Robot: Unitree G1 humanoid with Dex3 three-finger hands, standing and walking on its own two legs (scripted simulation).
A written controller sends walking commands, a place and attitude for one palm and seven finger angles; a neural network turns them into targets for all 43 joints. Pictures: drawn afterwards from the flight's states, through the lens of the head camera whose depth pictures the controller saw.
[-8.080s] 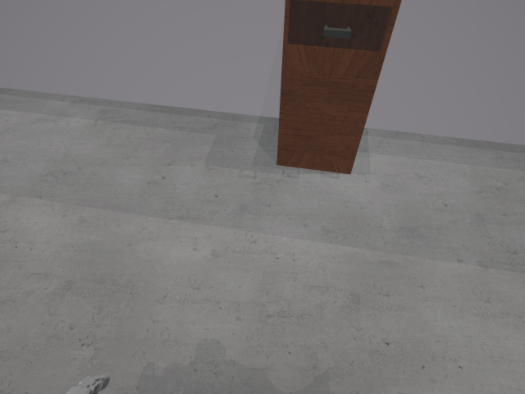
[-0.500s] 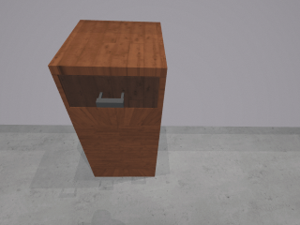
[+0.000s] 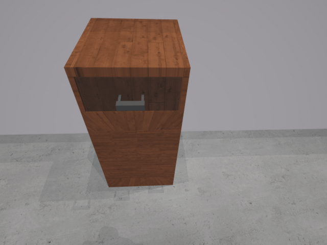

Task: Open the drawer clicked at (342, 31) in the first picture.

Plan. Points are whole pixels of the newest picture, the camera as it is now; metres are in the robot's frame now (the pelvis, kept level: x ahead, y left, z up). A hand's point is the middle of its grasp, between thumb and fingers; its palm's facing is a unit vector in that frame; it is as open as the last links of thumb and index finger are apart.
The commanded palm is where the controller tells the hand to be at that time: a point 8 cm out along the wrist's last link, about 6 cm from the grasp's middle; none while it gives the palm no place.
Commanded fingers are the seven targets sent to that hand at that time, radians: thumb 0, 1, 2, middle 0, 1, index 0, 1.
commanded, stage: shuffle to correct the standing spot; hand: left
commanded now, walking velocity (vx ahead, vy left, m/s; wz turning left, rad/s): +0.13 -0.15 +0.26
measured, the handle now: (131, 101) +0.59 +0.15 -0.01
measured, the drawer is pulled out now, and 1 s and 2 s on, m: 0.00 0.00 0.00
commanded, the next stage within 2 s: come to a stop and stand still in 0.64 s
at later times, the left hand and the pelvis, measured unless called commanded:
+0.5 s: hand out of the picture +0.00 +0.10 -0.19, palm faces +0.12 -0.99 -0.09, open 7.3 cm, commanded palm none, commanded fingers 0.00 0.90 0.90 -0.20 -0.30 -0.20 -0.30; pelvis +0.07 -0.03 -0.01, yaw +4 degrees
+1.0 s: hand (145, 236) +0.19 +0.06 -0.16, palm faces +0.12 -0.96 -0.24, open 7.2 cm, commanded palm none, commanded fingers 0.00 0.90 0.90 -0.20 -0.30 -0.20 -0.30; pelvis +0.14 -0.13 +0.00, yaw +5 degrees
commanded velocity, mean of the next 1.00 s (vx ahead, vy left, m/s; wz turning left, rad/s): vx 0.03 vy -0.05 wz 0.06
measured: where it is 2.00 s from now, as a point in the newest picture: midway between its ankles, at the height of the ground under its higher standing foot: outside the picture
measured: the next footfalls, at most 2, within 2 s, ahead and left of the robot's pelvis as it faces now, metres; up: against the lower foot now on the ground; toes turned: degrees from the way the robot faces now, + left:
left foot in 0.42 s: +0.11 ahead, +0.08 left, +0.00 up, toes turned +15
right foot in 0.78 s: +0.23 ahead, -0.23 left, +0.00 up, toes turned -4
